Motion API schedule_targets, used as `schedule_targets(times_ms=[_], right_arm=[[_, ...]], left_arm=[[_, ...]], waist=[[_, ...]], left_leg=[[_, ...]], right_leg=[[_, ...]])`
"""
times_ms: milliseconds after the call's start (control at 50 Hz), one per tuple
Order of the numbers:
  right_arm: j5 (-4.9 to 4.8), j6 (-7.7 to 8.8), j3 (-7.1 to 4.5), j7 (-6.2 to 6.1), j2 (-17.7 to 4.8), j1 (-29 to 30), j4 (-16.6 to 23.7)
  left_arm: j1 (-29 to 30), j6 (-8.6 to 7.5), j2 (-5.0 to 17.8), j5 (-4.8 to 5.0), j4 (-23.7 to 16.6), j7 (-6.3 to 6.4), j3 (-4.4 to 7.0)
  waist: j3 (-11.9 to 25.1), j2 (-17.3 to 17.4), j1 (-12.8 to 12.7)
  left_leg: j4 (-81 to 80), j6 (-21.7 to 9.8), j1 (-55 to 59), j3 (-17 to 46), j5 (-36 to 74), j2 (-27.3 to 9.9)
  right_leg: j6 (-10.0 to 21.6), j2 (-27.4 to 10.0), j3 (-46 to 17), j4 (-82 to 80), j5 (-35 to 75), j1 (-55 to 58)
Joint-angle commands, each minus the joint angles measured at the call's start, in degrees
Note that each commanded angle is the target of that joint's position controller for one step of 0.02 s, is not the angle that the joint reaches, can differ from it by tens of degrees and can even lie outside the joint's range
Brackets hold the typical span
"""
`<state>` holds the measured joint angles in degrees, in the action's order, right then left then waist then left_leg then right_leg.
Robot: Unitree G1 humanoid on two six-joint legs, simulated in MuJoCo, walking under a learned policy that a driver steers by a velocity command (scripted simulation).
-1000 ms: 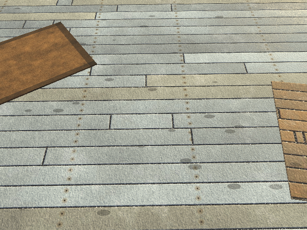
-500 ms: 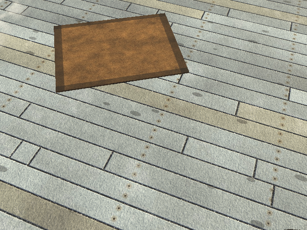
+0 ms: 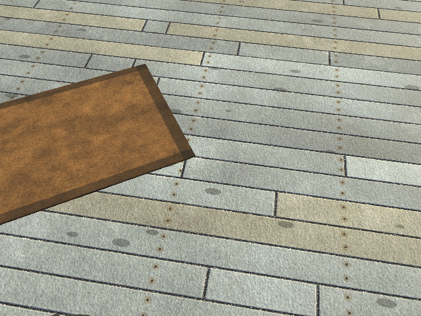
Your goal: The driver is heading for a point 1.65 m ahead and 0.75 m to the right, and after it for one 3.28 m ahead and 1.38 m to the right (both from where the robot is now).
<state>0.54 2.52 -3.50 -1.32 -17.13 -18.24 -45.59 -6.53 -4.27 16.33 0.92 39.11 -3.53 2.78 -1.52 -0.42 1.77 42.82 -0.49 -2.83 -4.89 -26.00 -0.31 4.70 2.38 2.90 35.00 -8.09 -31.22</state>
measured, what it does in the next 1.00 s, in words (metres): walks ahead, turning right: left foot, then right foot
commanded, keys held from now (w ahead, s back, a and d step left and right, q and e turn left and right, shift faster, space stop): w+e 1.00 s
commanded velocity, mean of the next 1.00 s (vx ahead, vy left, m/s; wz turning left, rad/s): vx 0.50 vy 0.00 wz -0.56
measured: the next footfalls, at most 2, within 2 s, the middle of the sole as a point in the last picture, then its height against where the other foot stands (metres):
left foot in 0.42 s outside the picture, level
right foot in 0.94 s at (293, 267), level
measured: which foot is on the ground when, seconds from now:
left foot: up 0.00-0.40, down 0.42-0.96, up 0.98-1.00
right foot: down 0.00-0.44, up 0.46-0.92, down 0.94-1.00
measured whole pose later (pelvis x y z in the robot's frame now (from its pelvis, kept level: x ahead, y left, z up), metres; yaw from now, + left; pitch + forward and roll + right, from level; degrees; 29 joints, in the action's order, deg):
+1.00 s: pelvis +0.51 -0.12 +0.00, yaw -36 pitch +2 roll +1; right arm -0.6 3.5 -3.8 -0.5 -18.2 -17.4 -47.2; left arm -5.5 -1.3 17.3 1.4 32.8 -2.5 4.0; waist -4.0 -0.4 2.8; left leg 55.3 1.9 -7.6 -5.0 -28.7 -4.7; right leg 5.3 2.3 2.7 38.2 -10.4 -29.6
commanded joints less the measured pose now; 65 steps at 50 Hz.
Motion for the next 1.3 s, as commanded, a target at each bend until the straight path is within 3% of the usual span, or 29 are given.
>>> schedule_targets(times_ms=[20,40,60,100,160,220,320,400,420,440,460,480,500,520,600,680,840,900,940,960,980,1000,1020,1040,1060,1080,1140,1240,1300], right_arm=[[-1.19,4.51,-0.29,1.64,-7.2,-0.1,7.1],[-2.72,5.35,-0.29,2.22,-7.8,5.3,9.2],[-1.64,5.72,0.01,2.02,-6.9,7.7,9.8],[-0.06,5.01,-0.63,1.64,-7.3,6.3,10.0],[0.31,3.30,-0.08,1.10,-5.2,4.2,9.7],[0.67,3.20,0.90,1.07,-3.1,10.4,10.7],[-0.79,4.15,0.50,2.02,-4.3,17.8,12.2],[-1.10,5.13,-1.52,2.08,-7.2,11.8,11.0],[-0.36,5.41,-2.37,1.65,-9.1,6.1,10.4],[0.20,5.27,-3.22,1.11,-12.4,-2.2,9.7],[0.46,4.33,-4.19,1.71,-16.1,-5.3,7.3],[-0.44,4.19,-2.99,1.90,-10.1,-2.6,8.8],[-0.56,3.81,-2.15,1.58,-7.2,-0.9,9.0],[-0.01,3.59,-1.64,1.57,-6.3,1.4,9.2],[0.00,3.87,-1.09,1.29,-3.9,3.6,7.2],[0.10,3.85,-2.15,1.09,-7.2,3.2,4.9],[-1.44,2.14,-2.87,0.79,-10.2,0.4,1.1],[-2.32,1.21,-3.74,0.40,-12.8,0.9,0.8],[-2.53,0.71,-3.42,-0.04,-12.2,1.7,1.3],[0.28,1.12,-1.51,0.15,-6.5,-0.8,2.6],[0.18,2.94,0.27,0.95,-3.0,-3.4,6.3],[-1.91,4.57,-1.12,1.72,-9.1,3.9,6.7],[-3.09,5.41,-1.10,2.02,-9.4,7.5,8.2],[-2.00,5.65,-0.84,1.54,-8.3,7.6,7.6],[-0.52,5.39,-1.14,1.14,-8.5,7.1,7.1],[-0.17,4.84,-1.31,1.27,-8.7,5.9,6.9],[0.43,3.28,-0.97,1.17,-6.6,6.2,6.6],[0.18,3.29,0.54,1.82,-3.2,16.3,8.7],[-0.61,3.98,0.62,2.75,-3.6,20.5,9.7]], left_arm=[[-19.8,-0.06,11.3,0.37,-0.7,1.14,3.85],[-16.9,0.03,9.5,0.08,-1.0,1.57,3.30],[-13.3,0.19,9.0,-0.09,-1.9,1.70,2.92],[-8.5,0.24,8.0,-0.89,-3.7,2.10,2.46],[-7.0,0.18,9.1,-0.64,-3.9,2.80,2.80],[-8.2,0.64,10.3,0.12,-3.2,3.71,3.33],[-13.3,1.84,10.3,0.84,-1.5,4.18,3.45],[-12.0,2.28,8.6,0.42,-1.9,4.23,3.15],[-11.6,2.04,6.1,0.07,-2.6,4.07,2.27],[-13.3,1.76,2.0,-1.10,-3.6,4.00,0.90],[-19.6,1.17,1.7,1.09,-5.8,3.90,0.44],[-18.3,1.32,7.8,1.57,-3.7,4.17,1.69],[-12.4,1.70,9.8,1.02,-4.4,4.06,2.40],[-10.1,2.01,8.8,0.45,-4.8,4.06,2.38],[-8.8,2.90,5.3,0.65,-5.6,3.25,2.35],[-5.1,3.18,3.6,0.31,-7.2,2.89,1.66],[6.3,2.26,2.5,0.58,-10.2,0.17,1.04],[2.9,2.71,5.3,0.10,-10.4,-0.04,2.53],[-13.4,3.33,10.3,0.28,-6.3,0.98,5.58],[-19.6,3.92,15.1,0.77,-4.9,2.30,6.76],[-16.5,2.86,18.8,0.74,-7.1,1.89,6.63],[-16.9,2.06,13.1,0.48,-7.3,1.39,5.17],[-15.2,1.36,11.2,0.15,-6.6,1.41,4.43],[-11.7,0.99,10.0,0.15,-6.8,1.47,3.95],[-8.7,0.90,8.6,-0.19,-7.2,1.65,3.48],[-7.2,0.80,8.4,-0.88,-7.9,1.90,3.23],[-7.0,0.48,8.4,-0.49,-6.7,2.83,3.23],[-10.9,0.97,9.4,0.03,-4.0,4.15,3.41],[-14.4,0.88,9.3,0.29,-1.6,4.10,3.23]], waist=[[24.2,-8.1,-9.3],[15.6,-5.2,-9.1],[9.2,1.8,-6.8],[5.1,0.4,-2.4],[3.1,-2.1,-0.2],[2.1,-2.4,-2.5],[3.2,-4.7,-5.8],[4.3,-7.1,-1.3],[8.6,-5.7,1.7],[16.3,3.3,3.9],[19.3,23.4,0.2],[13.4,13.3,1.9],[7.6,8.1,3.2],[4.8,4.4,2.2],[1.4,6.3,0.1],[0.3,5.2,-0.2],[-3.0,3.9,3.2],[0.4,6.4,-0.5],[8.9,4.5,-9.7],[13.8,-7.1,-9.5],[23.0,-16.9,-4.5],[21.3,-7.1,-8.9],[12.9,-5.7,-8.1],[8.3,0.3,-5.1],[6.0,0.3,-2.9],[5.2,-1.8,-1.3],[4.0,-1.4,-0.3],[1.8,-3.5,-4.3],[0.8,-4.1,-6.5]], left_leg=[[40.5,0.4,-41.4,13.5,-4.6,2.4],[37.7,-0.6,-44.5,12.4,-0.1,-0.3],[32.3,-0.8,-43.1,11.3,3.1,-2.4],[25.4,0.5,-35.6,11.1,5.1,-4.6],[16.5,3.3,-32.2,8.8,6.9,-5.0],[2.7,4.9,-28.1,7.2,19.9,-3.2],[-11.6,4.5,-23.6,8.6,28.6,0.5],[-17.2,0.6,-14.1,8.9,22.9,0.4],[-17.0,-1.9,-4.3,11.8,21.4,-3.8],[-17.1,-5.5,9.8,23.1,18.3,-14.7],[-23.8,-14.3,20.6,51.1,1.0,-25.1],[-26.2,-12.8,16.6,50.0,-8.5,-23.4],[-25.9,-10.3,10.9,39.4,-4.6,-20.7],[-26.5,-9.2,5.2,32.2,3.9,-18.1],[-31.2,-8.7,-3.0,17.2,17.5,-13.0],[-33.0,-10.5,-1.6,10.7,25.8,-15.1],[-31.5,-7.1,4.6,-1.6,34.3,-15.1],[-21.6,-5.4,7.7,-4.8,59.5,-15.5],[0.2,-2.6,-0.1,-7.5,62.8,-12.6],[19.1,-0.2,-17.3,-7.1,24.8,-8.7],[36.4,2.0,-37.4,3.8,-9.1,2.8],[38.7,1.0,-43.7,11.2,-5.0,-0.5],[35.5,-0.2,-45.5,10.1,0.2,-2.4],[30.4,-0.1,-42.3,10.1,4.5,-4.8],[25.9,0.5,-38.5,10.2,6.7,-6.1],[24.4,1.1,-35.0,10.4,7.8,-6.8],[17.3,3.5,-32.4,8.7,10.8,-6.2],[-3.8,4.8,-29.2,7.7,29.2,-3.0],[-9.7,3.8,-26.6,7.7,33.8,-1.9]], right_leg=[[17.6,-20.4,-47.0,-15.4,-8.9,55.7],[14.8,-18.6,-38.9,-16.2,-8.7,48.6],[13.4,-16.8,-33.6,-17.7,-3.7,38.6],[13.7,-14.0,-28.2,-19.6,8.3,25.9],[14.0,-12.1,-22.6,-21.8,14.5,16.8],[10.3,-7.3,-16.3,-21.3,11.8,12.0],[7.3,-8.0,-21.3,-16.9,3.0,16.7],[4.1,-8.2,-26.5,-9.0,0.6,19.6],[2.2,-5.6,-23.9,-0.7,0.4,16.8],[-0.4,-0.8,-17.3,16.4,-13.3,9.2],[-2.6,2.9,-11.8,32.7,-27.5,-10.3],[-3.7,-1.3,-13.6,39.1,-23.3,-15.2],[-4.1,-2.9,-12.0,40.4,-17.9,-16.1],[-4.4,-4.7,-11.0,39.1,-14.1,-14.0],[-4.9,-7.8,-8.9,33.6,-8.7,-9.6],[-6.4,-8.8,-8.4,24.7,-2.9,-12.8],[-3.0,-6.6,-1.5,3.8,6.3,-7.6],[0.7,-2.0,2.7,1.7,-1.9,1.2],[4.8,2.1,2.9,-3.5,1.7,24.5],[8.7,-9.3,-14.4,-2.8,5.2,41.8],[20.8,-21.4,-49.5,-13.7,-11.6,55.4],[17.4,-20.8,-47.8,-18.4,-16.1,53.7],[15.0,-18.9,-39.9,-18.8,-12.8,46.3],[13.2,-16.5,-33.8,-18.8,-5.8,37.3],[12.5,-14.6,-29.4,-19.3,0.9,30.7],[12.7,-13.5,-27.2,-19.9,7.2,26.4],[12.6,-11.2,-22.0,-21.7,12.6,19.4],[8.7,-7.4,-16.5,-21.3,7.9,16.5],[7.9,-9.2,-18.2,-20.5,4.0,18.5]])
Velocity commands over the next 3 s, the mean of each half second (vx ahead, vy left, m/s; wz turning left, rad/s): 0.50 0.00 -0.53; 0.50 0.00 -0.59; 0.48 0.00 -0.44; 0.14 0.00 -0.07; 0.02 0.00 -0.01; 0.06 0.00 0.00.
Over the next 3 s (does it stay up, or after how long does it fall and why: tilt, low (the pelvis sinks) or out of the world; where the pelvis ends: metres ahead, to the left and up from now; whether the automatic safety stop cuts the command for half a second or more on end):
stays up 0.84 -0.37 0.02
